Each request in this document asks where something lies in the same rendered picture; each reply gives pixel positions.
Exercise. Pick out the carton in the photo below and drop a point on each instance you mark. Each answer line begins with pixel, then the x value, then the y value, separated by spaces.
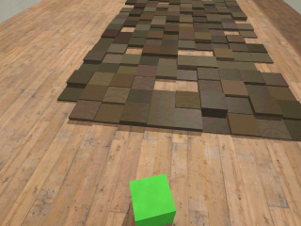
pixel 152 201

